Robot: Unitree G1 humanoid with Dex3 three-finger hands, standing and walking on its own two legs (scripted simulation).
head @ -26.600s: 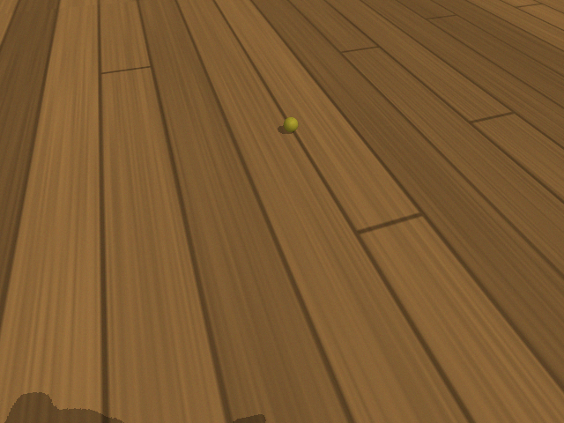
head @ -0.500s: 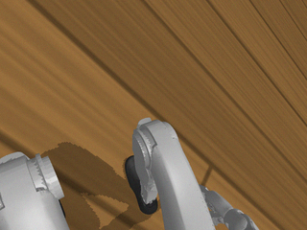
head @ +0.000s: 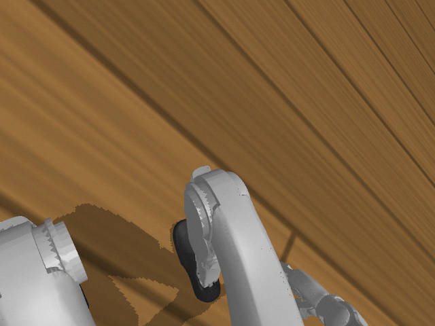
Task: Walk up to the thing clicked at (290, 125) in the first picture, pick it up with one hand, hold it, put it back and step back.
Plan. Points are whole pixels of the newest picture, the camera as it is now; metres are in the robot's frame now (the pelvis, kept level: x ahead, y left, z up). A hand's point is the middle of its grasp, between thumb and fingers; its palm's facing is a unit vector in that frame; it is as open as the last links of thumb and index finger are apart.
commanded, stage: open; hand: left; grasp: from above
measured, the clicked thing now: out of the picture +0.43 +0.37 -0.25
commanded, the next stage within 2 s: withdraw in 0.50 s
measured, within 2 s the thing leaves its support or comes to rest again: neither
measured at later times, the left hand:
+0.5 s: hand out of the picture +0.42 +0.37 -0.22, palm faces -0.41 -0.18 -0.89, open 14.0 cm
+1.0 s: hand out of the picture +0.43 +0.40 -0.11, palm faces -0.30 -0.08 -0.95, open 14.2 cm
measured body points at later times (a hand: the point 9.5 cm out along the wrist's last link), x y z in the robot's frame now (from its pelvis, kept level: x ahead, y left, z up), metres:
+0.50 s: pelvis +0.00 +0.00 +0.00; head +0.25 +0.14 +0.35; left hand +0.44 +0.38 -0.17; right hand +0.09 -0.26 -0.06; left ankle +0.07 +0.14 -0.26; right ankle +0.11 -0.13 -0.26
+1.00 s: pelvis +0.00 +0.00 +0.03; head +0.22 +0.11 +0.40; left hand +0.44 +0.40 -0.06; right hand +0.11 -0.26 -0.07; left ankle +0.07 +0.14 -0.26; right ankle +0.11 -0.13 -0.26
